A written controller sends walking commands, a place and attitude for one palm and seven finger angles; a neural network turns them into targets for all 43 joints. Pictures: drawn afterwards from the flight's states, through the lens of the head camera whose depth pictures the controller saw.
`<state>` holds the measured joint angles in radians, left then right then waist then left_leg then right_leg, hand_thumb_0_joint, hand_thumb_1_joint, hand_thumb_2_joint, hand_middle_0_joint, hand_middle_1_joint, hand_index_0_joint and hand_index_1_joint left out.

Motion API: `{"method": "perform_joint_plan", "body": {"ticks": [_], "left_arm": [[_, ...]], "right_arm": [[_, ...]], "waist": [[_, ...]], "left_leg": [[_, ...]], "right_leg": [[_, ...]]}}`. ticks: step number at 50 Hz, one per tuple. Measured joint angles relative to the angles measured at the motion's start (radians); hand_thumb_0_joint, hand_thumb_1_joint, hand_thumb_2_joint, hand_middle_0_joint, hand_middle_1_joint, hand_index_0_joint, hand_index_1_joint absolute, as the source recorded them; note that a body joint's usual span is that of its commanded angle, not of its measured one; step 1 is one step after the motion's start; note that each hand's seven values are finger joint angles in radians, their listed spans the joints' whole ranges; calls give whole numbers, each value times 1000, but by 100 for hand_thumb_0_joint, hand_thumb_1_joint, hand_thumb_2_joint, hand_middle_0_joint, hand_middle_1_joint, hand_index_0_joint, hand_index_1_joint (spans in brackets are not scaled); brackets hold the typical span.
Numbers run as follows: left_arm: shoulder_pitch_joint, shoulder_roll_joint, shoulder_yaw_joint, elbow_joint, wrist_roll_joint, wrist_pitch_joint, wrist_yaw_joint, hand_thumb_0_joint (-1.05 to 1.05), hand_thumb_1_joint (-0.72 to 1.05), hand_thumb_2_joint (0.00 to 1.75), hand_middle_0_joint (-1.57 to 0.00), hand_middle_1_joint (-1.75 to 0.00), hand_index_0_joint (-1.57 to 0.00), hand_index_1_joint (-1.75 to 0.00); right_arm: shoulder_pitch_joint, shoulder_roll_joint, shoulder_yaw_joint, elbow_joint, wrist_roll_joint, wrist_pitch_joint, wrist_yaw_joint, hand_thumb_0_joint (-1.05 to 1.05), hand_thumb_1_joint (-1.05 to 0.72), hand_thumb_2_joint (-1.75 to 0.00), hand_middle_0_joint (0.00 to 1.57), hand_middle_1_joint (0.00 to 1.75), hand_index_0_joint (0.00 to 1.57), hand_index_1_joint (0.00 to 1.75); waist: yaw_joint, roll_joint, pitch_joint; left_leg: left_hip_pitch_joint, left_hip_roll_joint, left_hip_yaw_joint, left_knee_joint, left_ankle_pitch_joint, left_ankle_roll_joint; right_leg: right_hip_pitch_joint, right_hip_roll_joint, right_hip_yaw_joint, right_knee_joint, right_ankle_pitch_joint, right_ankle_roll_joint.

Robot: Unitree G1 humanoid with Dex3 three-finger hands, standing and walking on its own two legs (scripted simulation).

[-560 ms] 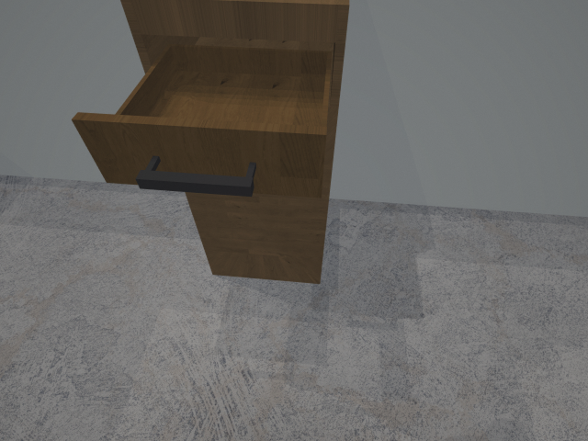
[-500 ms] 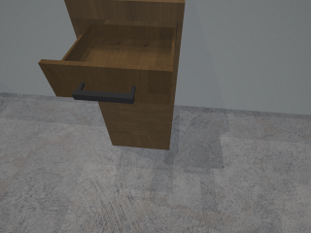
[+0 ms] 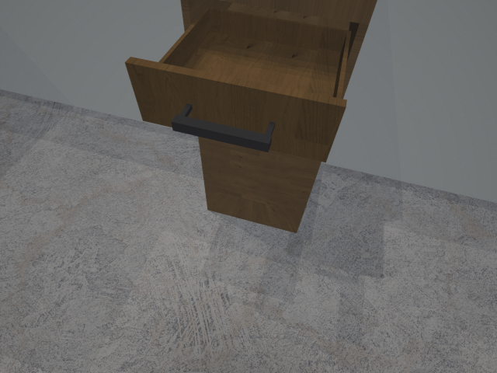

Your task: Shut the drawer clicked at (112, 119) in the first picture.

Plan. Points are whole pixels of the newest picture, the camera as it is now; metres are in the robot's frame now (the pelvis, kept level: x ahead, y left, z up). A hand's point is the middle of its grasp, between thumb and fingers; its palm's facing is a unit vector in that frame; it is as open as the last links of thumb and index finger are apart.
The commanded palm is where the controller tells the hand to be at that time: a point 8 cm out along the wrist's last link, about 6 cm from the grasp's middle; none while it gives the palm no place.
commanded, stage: stand and wait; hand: left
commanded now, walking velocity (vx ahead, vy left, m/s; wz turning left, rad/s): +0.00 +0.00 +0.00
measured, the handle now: (224, 125) +0.50 +0.07 +0.11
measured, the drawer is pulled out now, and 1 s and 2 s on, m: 0.30 0.30 0.30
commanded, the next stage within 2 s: look at it before walking up in 0.72 s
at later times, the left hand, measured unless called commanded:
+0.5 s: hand out of the picture +0.02 +0.13 -0.16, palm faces +0.05 -0.98 -0.21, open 7.4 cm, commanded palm none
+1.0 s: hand out of the picture +0.04 +0.12 -0.17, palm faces +0.04 -0.98 -0.20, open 7.4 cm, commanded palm none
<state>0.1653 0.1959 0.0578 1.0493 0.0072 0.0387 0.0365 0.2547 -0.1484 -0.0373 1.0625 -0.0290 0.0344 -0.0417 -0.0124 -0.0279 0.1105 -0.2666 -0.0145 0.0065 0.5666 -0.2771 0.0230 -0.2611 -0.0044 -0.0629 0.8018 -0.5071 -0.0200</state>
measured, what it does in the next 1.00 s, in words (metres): steps on the spot: right foot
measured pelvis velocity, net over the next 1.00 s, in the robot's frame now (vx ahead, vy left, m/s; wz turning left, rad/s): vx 0.02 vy -0.05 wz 0.01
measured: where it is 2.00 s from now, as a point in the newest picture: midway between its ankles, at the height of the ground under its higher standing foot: outside the picture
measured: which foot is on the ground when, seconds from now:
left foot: down 0.00-1.00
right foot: up 0.00-0.14, down 0.16-1.00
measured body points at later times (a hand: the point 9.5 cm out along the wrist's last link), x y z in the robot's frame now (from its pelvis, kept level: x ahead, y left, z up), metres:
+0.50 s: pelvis +0.02 -0.05 +0.01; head +0.04 -0.06 +0.46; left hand +0.02 +0.18 -0.15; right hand +0.04 -0.28 -0.15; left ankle +0.02 +0.11 -0.73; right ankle -0.02 -0.15 -0.73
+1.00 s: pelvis +0.02 -0.05 +0.01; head +0.04 -0.06 +0.46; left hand +0.04 +0.18 -0.15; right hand +0.01 -0.27 -0.15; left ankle +0.02 +0.11 -0.73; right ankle -0.02 -0.15 -0.73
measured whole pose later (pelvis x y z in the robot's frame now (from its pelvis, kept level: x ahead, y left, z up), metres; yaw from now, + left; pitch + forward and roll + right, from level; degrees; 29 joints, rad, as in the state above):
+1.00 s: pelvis +0.02 -0.05 +0.01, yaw +0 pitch -2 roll +0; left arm 0.23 0.16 0.03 1.12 0.00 0.00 0.03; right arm 0.26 -0.13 -0.02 1.13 -0.01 0.02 -0.05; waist -0.02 0.01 0.08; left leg -0.16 0.07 -0.04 0.42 -0.23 -0.07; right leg -0.10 0.05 -0.01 0.41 -0.28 -0.04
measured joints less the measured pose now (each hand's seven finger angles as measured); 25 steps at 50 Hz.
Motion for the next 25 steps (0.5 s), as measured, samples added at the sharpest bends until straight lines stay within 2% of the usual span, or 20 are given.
{"method": "perform_joint_plan", "body": {"ticks": [3,6,8,12,25], "left_arm": [[-13,5,-6,0,-1,-1,-7,0,91,90,-20,-30,-19,-30],[-10,10,-13,-3,1,-14,-10,0,91,90,-20,-30,-19,-30],[4,20,-16,1,3,-29,-8,0,91,90,-20,-30,-19,-30],[24,0,-33,47,3,-29,-11,0,91,90,-20,-30,-19,-30],[62,-49,-44,86,-4,-38,-7,0,91,90,-20,-30,-20,-30]], "right_arm": [[-19,-2,5,-8,-1,-10,-2,1,-91,-90,20,30,20,30],[-36,-5,7,-9,4,-11,-2,1,-91,-90,20,30,20,30],[-50,-6,5,-7,13,-9,1,1,-92,-90,20,30,20,30],[-78,-27,0,5,19,-7,11,1,-92,-90,20,30,20,30],[-63,-21,11,53,20,-9,3,1,-91,-90,20,30,20,30]], "waist": [[0,16,-3],[5,28,-14],[13,8,-22],[-2,44,-20],[5,49,-26]], "left_leg": [[19,-1,-17,-76,49,-4],[21,3,-31,-105,68,-16],[11,-10,-19,-86,57,-29],[45,13,-34,-108,59,-47],[99,65,-48,-158,65,-83]], "right_leg": [[-17,-10,34,0,7,12],[33,-23,45,-189,115,18],[64,-44,78,-302,199,13],[91,-21,66,-309,204,30],[154,31,52,-383,226,-10]]}}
